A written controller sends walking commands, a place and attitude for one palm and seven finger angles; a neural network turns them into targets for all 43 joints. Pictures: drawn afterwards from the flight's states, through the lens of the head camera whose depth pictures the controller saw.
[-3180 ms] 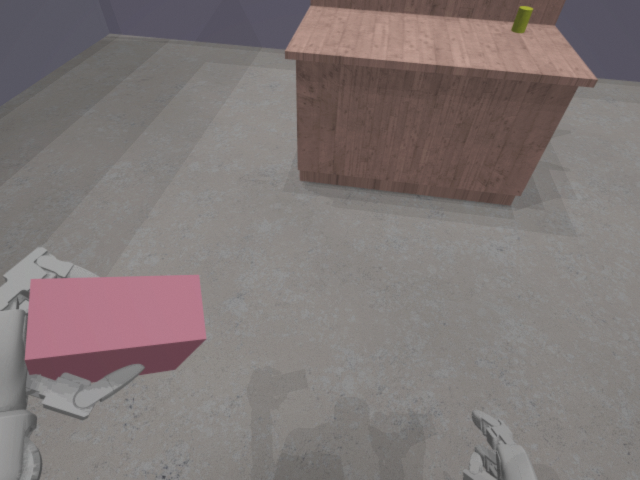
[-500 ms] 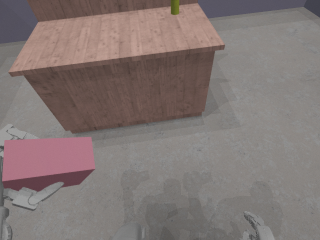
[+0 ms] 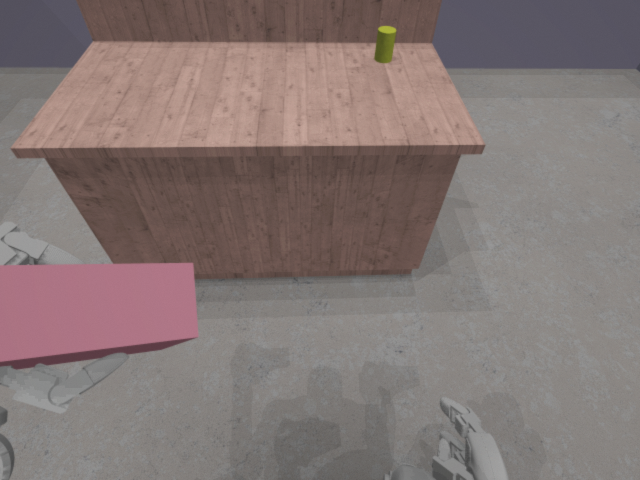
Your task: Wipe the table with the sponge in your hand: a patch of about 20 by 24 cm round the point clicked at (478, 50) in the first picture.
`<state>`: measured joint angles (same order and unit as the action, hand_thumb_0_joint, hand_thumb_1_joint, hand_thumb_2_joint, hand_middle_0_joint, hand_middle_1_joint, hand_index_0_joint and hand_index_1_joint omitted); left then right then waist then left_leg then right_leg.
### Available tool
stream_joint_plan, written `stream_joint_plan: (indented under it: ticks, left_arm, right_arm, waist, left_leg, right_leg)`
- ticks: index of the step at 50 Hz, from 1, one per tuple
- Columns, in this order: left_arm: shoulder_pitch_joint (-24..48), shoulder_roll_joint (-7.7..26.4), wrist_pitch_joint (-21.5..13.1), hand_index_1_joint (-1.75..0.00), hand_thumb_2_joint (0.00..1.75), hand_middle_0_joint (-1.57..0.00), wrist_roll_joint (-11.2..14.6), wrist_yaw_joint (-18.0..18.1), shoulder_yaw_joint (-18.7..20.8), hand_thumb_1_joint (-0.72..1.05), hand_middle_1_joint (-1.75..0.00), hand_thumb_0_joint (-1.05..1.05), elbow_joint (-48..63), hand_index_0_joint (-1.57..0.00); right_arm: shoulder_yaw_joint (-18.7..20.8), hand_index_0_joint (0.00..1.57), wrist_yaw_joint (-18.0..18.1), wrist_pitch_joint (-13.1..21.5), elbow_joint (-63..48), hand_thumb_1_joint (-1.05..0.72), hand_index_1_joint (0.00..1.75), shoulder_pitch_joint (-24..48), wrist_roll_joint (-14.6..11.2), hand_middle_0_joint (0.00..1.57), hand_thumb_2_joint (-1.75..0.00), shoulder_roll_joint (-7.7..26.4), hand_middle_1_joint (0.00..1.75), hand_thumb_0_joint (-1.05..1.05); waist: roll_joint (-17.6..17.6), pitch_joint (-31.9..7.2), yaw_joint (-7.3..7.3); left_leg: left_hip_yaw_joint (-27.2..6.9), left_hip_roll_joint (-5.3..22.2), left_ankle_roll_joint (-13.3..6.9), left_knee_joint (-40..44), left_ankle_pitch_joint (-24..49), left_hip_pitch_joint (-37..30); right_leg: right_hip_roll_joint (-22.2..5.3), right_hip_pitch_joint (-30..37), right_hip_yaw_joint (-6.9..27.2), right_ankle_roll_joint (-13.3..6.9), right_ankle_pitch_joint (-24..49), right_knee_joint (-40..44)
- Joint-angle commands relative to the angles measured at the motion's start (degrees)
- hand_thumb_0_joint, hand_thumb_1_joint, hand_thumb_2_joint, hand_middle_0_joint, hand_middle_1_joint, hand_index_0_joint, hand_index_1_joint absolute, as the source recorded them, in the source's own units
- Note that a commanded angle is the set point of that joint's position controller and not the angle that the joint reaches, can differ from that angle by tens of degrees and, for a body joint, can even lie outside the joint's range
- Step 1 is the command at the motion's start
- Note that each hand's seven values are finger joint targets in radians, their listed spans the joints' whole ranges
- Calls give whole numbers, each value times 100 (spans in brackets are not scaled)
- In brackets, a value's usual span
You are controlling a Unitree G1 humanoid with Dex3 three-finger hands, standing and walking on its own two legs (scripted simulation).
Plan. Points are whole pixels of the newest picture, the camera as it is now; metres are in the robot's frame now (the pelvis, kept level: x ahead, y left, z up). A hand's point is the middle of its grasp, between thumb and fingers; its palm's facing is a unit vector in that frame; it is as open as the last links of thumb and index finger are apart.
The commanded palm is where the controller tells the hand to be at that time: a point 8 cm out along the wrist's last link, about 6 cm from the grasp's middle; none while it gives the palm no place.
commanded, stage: walk to a spot facing it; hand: left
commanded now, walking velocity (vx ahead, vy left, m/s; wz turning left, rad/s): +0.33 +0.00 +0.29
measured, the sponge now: (126, 315) +0.23 +0.20 +0.16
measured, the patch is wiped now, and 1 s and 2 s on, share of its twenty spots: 0.00 0.00 0.00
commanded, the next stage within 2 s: turn to face it in 0.46 s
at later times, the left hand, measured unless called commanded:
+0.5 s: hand (94, 254) +0.28 +0.24 +0.18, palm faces +0.52 -0.72 -0.46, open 10.5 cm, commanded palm +0.22 +0.28 +0.18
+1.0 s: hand (146, 220) +0.34 +0.22 +0.17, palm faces +0.61 -0.69 -0.39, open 10.5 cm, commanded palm +0.27 +0.23 +0.18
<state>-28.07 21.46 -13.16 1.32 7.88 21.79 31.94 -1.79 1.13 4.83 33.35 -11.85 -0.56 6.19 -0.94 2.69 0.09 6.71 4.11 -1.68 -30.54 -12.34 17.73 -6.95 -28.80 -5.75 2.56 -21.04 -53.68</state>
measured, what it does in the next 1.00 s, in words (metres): walks ahead: right foot, then left foot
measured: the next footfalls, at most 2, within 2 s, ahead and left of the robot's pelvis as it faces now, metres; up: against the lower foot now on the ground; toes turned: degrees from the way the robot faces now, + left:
right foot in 0.12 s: +0.11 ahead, -0.15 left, +0.00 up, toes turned -6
left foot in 0.50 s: +0.22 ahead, +0.11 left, +0.00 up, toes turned +22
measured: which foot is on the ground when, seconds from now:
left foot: down 0.00-0.14, up 0.16-0.48, down 0.50-0.94, up 0.96-1.00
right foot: up 0.00-0.10, down 0.12-0.50, up 0.52-0.92, down 0.94-1.00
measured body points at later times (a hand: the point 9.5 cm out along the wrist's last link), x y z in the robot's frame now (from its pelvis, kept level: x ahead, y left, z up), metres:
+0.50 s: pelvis +0.12 -0.02 -0.01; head +0.16 +0.00 +0.44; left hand +0.25 +0.28 +0.20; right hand +0.33 -0.26 -0.08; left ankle +0.18 +0.09 -0.73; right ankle +0.08 -0.15 -0.73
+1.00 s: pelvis +0.16 -0.07 -0.01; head +0.18 -0.09 +0.44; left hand +0.30 +0.25 +0.19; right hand +0.40 -0.22 -0.10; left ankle +0.17 +0.08 -0.72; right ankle +0.20 -0.13 -0.74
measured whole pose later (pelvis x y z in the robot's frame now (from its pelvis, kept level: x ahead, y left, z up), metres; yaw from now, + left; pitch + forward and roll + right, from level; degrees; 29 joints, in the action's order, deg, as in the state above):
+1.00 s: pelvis +0.16 -0.07 -0.01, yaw +9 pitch -1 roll +1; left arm -18.3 17.8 -9.4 0.5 8.8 18.5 21.1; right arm -2.4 1.8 6.4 34.8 -8.2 0.1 10.1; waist -3.4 2.2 4.8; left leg 5.5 6.3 2.6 -45.9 -24.8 22.8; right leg 1.5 -18.1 -5.4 -4.2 -17.3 -36.4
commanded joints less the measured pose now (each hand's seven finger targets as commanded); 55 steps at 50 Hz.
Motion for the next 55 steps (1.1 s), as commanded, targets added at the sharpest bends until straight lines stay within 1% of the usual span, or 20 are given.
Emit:
stream_joint_plan:
  ticks: [1,5,7,8,14,20,23,24,26,27,28,31,36,45,46,47,48,50,52,55]
  left_arm:
    - [584,749,-330,-160,130,-120,23,149,479,10,-160,0,1218,-120]
    - [998,702,-172,-160,130,-120,-69,186,342,10,-160,0,627,-120]
    - [1278,1049,-30,-160,130,-120,-97,223,416,10,-160,0,544,-120]
    - [1437,1244,-32,-160,130,-120,-14,263,546,10,-160,0,618,-120]
    - [663,1023,-245,-160,130,-120,-48,189,590,10,-160,0,836,-120]
    - [-67,1113,-253,-160,130,-120,77,367,980,10,-160,0,1648,-120]
    - [14,1072,-187,-160,130,-120,140,459,933,10,-160,0,1752,-120]
    - [74,1062,-242,-160,130,-120,136,465,904,10,-160,0,1797,-120]
    - [82,1053,-405,-160,130,-120,125,445,828,10,-160,0,1899,-120]
    - [420,1390,-401,-160,130,-120,-6,368,1029,10,-160,0,1722,-120]
    - [344,1335,-277,-160,130,-120,31,223,1019,10,-160,0,1142,-120]
    - [446,1309,-341,-160,130,-120,78,184,1058,10,-160,0,1748,-120]
    - [418,826,-345,-160,130,-120,105,98,535,10,-160,0,1823,-120]
    - [1698,568,-39,-160,130,-120,-41,101,34,10,-160,0,163,-120]
    - [1895,686,-46,-160,130,-120,-76,113,0,10,-160,0,208,-120]
    - [1966,896,-42,-160,130,-120,-71,135,59,10,-160,0,260,-120]
    - [1987,1012,-7,-160,130,-120,-18,175,187,10,-160,0,366,-120]
    - [1679,904,-21,-160,130,-120,62,179,171,10,-160,0,610,-120]
    - [1049,1057,-153,-160,130,-120,122,234,488,10,-160,0,981,-120]
    - [403,1263,-315,-160,130,-120,199,265,892,10,-160,0,1273,-120]
  right_arm:
    - [448,20,231,421,-687,-90,30,374,-3,20,-90,1117,30,0]
    - [392,20,333,342,-539,-90,30,347,2,20,-90,1012,30,0]
    - [335,20,338,304,-626,-90,30,541,6,20,-90,841,30,0]
    - [333,20,349,356,-577,-90,30,759,46,20,-90,1016,30,0]
    - [397,20,242,93,-509,-90,30,699,67,20,-90,1026,30,0]
    - [534,20,214,26,-1043,-90,30,562,56,20,-90,921,30,0]
    - [608,20,268,0,-1058,-90,30,257,65,20,-90,969,30,0]
    - [660,20,313,-10,-1077,-90,30,235,52,20,-90,1049,30,0]
    - [641,20,244,113,-1087,-90,30,258,26,20,-90,1225,30,0]
    - [619,20,128,177,-1037,-90,30,291,11,20,-90,1251,30,0]
    - [612,20,116,155,-886,-90,30,423,-1,20,-90,1328,30,0]
    - [668,20,115,127,-786,-90,30,393,-86,20,-90,1261,30,0]
    - [438,20,86,405,-749,-90,30,463,9,20,-90,1135,30,0]
    - [358,20,195,499,-639,-90,30,418,25,20,-90,1167,30,0]
    - [357,20,185,479,-662,-90,30,363,20,20,-90,1073,30,0]
    - [307,20,187,453,-753,-90,30,418,32,20,-90,946,30,0]
    - [244,20,198,478,-815,-90,30,644,63,20,-90,922,30,0]
    - [347,20,115,382,-831,-90,30,594,26,20,-90,1037,30,0]
    - [221,20,122,211,-875,-90,30,712,39,20,-90,883,30,0]
    - [268,20,98,12,-971,-90,30,709,66,20,-90,948,30,0]
  waist:
    - [-1166,-669,6]
    - [-422,-713,69]
    - [2056,-512,164]
    - [1533,-433,191]
    - [791,-424,47]
    - [1044,-883,269]
    - [656,-1482,-126]
    - [-72,-1717,-232]
    - [-2227,-1818,-95]
    - [-1249,-1443,-168]
    - [-725,-1199,-118]
    - [-1042,-1145,12]
    - [-1438,-1003,15]
    - [-546,-680,117]
    - [108,-702,50]
    - [1337,-708,-2]
    - [1648,-659,122]
    - [1321,-802,101]
    - [467,-1159,120]
    - [249,-1409,122]
  left_leg:
    - [-996,1097,-690,1612,-1419,166]
    - [-746,648,-370,102,-1861,396]
    - [-79,-417,86,-2980,-2248,2223]
    - [-650,-228,173,-3952,-1898,2652]
    - [-406,140,380,-3621,-919,2354]
    - [496,-19,271,-1052,-793,1128]
    - [930,-585,237,127,189,-569]
    - [519,-377,71,351,547,-1640]
    - [-3716,2180,-1434,607,4040,-2801]
    - [-3911,2279,-1600,729,3601,-2416]
    - [-3254,2066,-1384,824,2816,-1743]
    - [-1694,1426,-1054,917,1757,-1028]
    - [-561,1187,-520,1562,135,7]
    - [-244,1363,-52,257,-569,-126]
    - [-37,944,124,-495,-846,-202]
    - [89,320,366,-1521,-1496,473]
    - [-220,-115,493,-2415,-2230,1053]
    - [-738,-47,597,-3453,-1582,1272]
    - [-736,-92,642,-3426,-1396,1483]
    - [-636,-185,649,-2742,-1131,1322]
  right_leg:
    - [265,1035,-422,90,65,1041]
    - [269,2076,-288,6,-98,2744]
    - [-1816,2786,2992,-995,-636,4100]
    - [-2305,2906,3212,-1293,196,4196]
    - [-1511,2990,360,-903,3334,3431]
    - [-1450,3049,-223,-913,4283,2811]
    - [-1129,2475,-801,-519,4211,1147]
    - [-901,1690,-821,-279,3473,8]
    - [369,-681,-80,97,-1953,-2463]
    - [210,-1072,533,-11,-1773,-2726]
    - [-27,-992,620,31,-1225,-2582]
    - [-50,-618,468,35,-418,-1839]
    - [275,604,67,12,313,-72]
    - [619,1453,0,22,532,2512]
    - [273,1326,734,-231,1033,3094]
    - [-683,1532,2361,-704,2332,3400]
    - [-1246,1688,3126,-1130,3681,3543]
    - [-1100,1980,3074,-1162,3861,3424]
    - [-807,2582,2419,-1221,4528,2980]
    - [-560,2840,2160,-1177,4532,3010]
